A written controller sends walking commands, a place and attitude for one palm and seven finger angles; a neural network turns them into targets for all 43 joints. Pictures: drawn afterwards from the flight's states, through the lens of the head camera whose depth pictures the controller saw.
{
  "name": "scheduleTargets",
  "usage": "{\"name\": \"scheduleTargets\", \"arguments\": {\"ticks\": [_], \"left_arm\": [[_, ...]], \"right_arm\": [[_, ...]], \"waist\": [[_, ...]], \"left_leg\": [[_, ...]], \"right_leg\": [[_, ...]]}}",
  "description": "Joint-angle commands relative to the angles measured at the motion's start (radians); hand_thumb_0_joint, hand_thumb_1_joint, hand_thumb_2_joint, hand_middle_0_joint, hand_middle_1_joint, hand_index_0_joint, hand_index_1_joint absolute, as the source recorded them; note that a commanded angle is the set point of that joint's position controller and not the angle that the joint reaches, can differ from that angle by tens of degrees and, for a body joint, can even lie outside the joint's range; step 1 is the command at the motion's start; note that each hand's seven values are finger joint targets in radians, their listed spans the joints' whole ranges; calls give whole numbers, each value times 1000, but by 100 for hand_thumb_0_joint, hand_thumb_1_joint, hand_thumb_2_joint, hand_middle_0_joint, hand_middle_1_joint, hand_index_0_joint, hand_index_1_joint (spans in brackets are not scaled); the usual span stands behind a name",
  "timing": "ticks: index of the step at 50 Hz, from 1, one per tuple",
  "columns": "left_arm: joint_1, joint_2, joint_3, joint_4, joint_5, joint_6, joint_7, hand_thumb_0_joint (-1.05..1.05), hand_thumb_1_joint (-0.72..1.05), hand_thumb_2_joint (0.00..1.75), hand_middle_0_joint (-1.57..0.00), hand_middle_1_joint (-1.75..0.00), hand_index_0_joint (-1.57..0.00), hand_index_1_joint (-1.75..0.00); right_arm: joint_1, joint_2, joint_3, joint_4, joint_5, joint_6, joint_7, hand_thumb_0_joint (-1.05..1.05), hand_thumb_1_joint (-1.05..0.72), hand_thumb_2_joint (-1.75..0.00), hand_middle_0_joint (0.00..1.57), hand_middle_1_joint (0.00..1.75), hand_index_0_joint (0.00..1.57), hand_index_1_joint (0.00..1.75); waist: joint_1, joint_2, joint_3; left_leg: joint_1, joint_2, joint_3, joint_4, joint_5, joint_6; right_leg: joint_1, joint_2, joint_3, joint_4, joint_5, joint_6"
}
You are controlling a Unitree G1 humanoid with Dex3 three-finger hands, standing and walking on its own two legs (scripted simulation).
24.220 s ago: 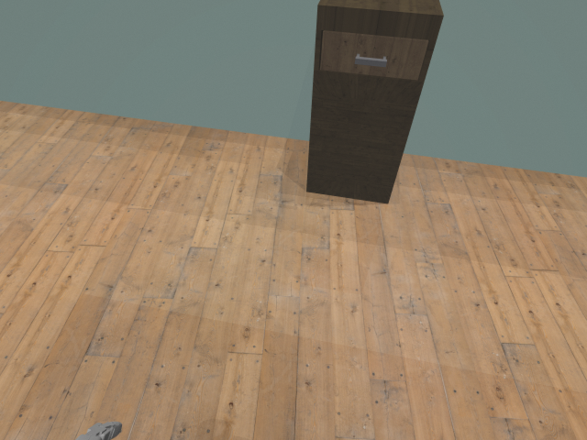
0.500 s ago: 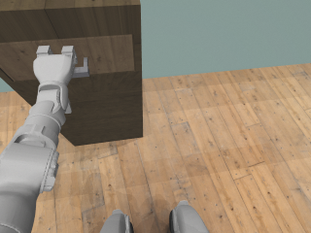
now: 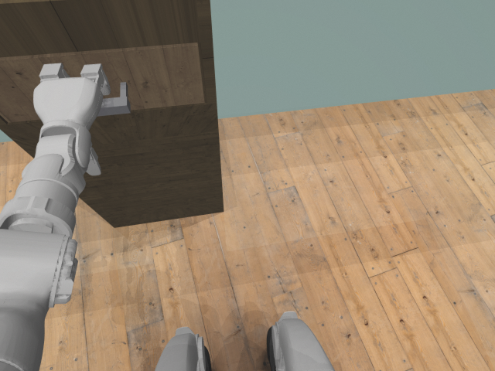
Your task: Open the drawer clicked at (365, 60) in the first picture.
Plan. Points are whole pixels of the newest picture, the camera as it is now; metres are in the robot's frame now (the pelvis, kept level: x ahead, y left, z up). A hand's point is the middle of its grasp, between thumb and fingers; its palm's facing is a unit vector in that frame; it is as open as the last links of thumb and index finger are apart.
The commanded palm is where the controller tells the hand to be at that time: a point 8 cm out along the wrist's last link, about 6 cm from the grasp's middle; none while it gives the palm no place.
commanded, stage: lift the fingers back up to retry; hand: left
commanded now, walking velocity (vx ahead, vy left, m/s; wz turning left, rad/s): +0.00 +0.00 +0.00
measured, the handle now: (95, 99) +0.58 +0.22 +0.02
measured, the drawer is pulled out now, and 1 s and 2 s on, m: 0.00 0.00 0.00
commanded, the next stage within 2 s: re-aim the fingers above the handle in 0.70 s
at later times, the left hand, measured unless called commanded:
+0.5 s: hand (76, 101) +0.53 +0.23 +0.07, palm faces -0.01 -0.04 -1.00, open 13.6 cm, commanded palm +0.51 +0.22 +0.13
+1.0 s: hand (81, 98) +0.53 +0.21 +0.08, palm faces +0.01 -0.01 -1.00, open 13.8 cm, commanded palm +0.51 +0.22 +0.13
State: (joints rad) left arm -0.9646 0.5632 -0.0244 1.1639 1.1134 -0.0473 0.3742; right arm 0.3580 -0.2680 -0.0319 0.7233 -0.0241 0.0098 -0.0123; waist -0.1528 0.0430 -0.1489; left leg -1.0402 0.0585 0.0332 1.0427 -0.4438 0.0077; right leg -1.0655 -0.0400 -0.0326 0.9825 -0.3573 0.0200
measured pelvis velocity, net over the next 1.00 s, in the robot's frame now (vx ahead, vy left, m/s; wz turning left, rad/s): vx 0.05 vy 0.00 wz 0.00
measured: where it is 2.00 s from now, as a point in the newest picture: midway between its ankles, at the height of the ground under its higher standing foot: outside the picture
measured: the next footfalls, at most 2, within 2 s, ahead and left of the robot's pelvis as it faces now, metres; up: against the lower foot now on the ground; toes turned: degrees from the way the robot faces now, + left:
none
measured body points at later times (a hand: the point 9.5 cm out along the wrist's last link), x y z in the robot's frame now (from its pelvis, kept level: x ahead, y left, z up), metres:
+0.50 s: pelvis +0.04 +0.01 +0.04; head +0.14 +0.00 +0.48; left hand +0.52 +0.23 +0.12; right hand +0.03 -0.27 -0.09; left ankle +0.02 +0.12 -0.66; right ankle +0.05 -0.14 -0.66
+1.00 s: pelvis +0.05 +0.00 +0.05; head +0.14 -0.01 +0.49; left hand +0.52 +0.21 +0.13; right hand +0.08 -0.28 -0.09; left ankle +0.02 +0.12 -0.66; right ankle +0.05 -0.14 -0.66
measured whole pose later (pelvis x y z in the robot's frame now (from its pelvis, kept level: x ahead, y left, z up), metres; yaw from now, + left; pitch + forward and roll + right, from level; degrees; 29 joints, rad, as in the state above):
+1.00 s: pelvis +0.05 +0.00 +0.05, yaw +0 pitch +18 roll -1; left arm -0.80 0.44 -0.02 1.05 1.12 -0.03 0.39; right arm 0.31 -0.26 -0.07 0.74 -0.02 0.07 0.01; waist -0.09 0.05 -0.12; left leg -0.66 0.05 0.05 0.74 -0.39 0.00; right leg -0.70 -0.03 -0.03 0.70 -0.31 0.02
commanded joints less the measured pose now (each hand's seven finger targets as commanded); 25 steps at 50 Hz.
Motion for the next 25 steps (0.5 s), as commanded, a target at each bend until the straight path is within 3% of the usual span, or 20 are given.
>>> {"name": "scheduleTargets", "arguments": {"ticks": [1, 2, 3, 5, 9, 13, 14, 16, 18, 19, 20, 22, 23, 25], "left_arm": [[-397, 207, 40, -155, -19, 17, 10, 0, -50, 30, -30, -120, -30, -120], [-388, 183, 24, -157, -19, 21, 9, 0, -50, 30, -30, -120, -30, -120], [-403, 214, 44, -169, -16, 25, 14, 0, -50, 30, -30, -120, -30, -120], [-433, 217, 44, -195, -19, 25, 19, 0, -50, 30, -30, -120, -30, -120], [-445, 240, 64, -211, -24, 18, 17, 0, -50, 30, -30, -120, -30, -120], [-404, 250, 91, -267, -16, 0, 33, 0, -50, 30, -30, -120, -30, -120], [-394, 243, 94, -282, -18, -1, 35, 0, -50, 30, -30, -120, -30, -120], [-381, 207, 74, -286, -19, 1, 40, 0, -50, 30, -30, -120, -30, -120], [-361, 232, 100, -302, -26, 0, 44, 0, -50, 30, -30, -120, -30, -120], [-358, 252, 120, -330, -29, -2, 44, 0, -50, 30, -30, -120, -30, -120], [-337, 234, 108, -340, -26, 1, 44, 0, -50, 30, -30, -120, -30, -120], [-314, 192, 81, -322, -31, 13, 39, 0, -50, 30, -30, -120, -30, -120], [-310, 220, 105, -332, -30, 17, 39, 0, -50, 30, -30, -120, -30, -120], [-294, 204, 90, -325, -33, 28, 31, 0, -50, 30, -30, -120, -30, -120]], "right_arm": [[180, -168, -63, -35, -3, -10, -15, 0, -90, -90, 20, 30, 20, 30], [176, -166, -65, -36, -2, -11, -12, 0, -90, -90, 20, 30, 20, 30], [178, -171, -65, -32, -1, -7, -12, 0, -90, -90, 20, 30, 20, 30], [181, -169, -65, -28, -3, -6, -13, 0, -90, -90, 20, 30, 20, 30], [174, -169, -63, -24, -2, -1, -16, 0, -90, -90, 20, 30, 20, 30], [171, -165, -69, -26, -6, 4, -12, 0, -90, -90, 20, 30, 20, 30], [169, -166, -71, -28, -9, 7, -10, 0, -90, -90, 20, 30, 20, 30], [170, -160, -75, -25, -8, 11, -6, 0, -90, -90, 20, 30, 20, 30], [163, -163, -77, -23, -6, 16, -4, 0, -90, -90, 20, 30, 20, 30], [160, -167, -79, -25, -8, 20, -4, 0, -90, -90, 20, 30, 20, 30], [157, -160, -82, -28, -7, 23, -2, 0, -90, -90, 20, 30, 20, 30], [149, -157, -84, -24, -2, 29, 2, 0, -90, -90, 20, 30, 20, 30], [148, -162, -85, -21, -1, 31, 3, 0, -90, -90, 20, 30, 20, 30], [140, -160, -85, -22, 3, 38, 2, 0, -90, -90, 20, 30, 20, 30]], "waist": [[-35, 47, -470], [-31, 60, -471], [-29, 67, -478], [-34, 70, -500], [-30, 61, -461], [6, 96, -490], [11, 106, -514], [2, 86, -474], [14, 65, -464], [29, 71, -503], [32, 98, -505], [26, 74, -443], [31, 60, -446], [33, 58, -426]], "left_leg": [[309, -67, -27, -160, 210, 35], [328, -69, -26, -168, 215, 33], [354, -65, -33, -177, 221, 30], [393, -65, -34, -186, 256, 33], [416, -67, -31, -221, 267, 33], [496, -67, -32, -247, 373, 24], [524, -67, -27, -246, 421, 22], [531, -63, -25, -256, 443, 22], [528, -66, -19, -273, 455, 23], [553, -67, -19, -275, 500, 21], [574, -67, -13, -280, 529, 20], [572, -66, -8, -295, 536, 19], [582, -63, -14, -305, 539, 17], [599, -64, -10, -318, 578, 19]], "right_leg": [[324, 70, 2, -155, 147, -34], [327, 72, 1, -165, 146, -35], [324, 73, -2, -170, 142, -37], [347, 77, -1, -186, 169, -35], [392, 79, 2, -223, 187, -36], [441, 83, -8, -232, 260, -43], [458, 84, -8, -232, 296, -44], [469, 85, -11, -250, 324, -41], [516, 84, -8, -261, 351, -40], [548, 84, -6, -258, 387, -42], [555, 84, -6, -264, 409, -41], [557, 85, -12, -282, 417, -40], [566, 85, -14, -284, 413, -40], [586, 84, -12, -298, 444, -41]]}}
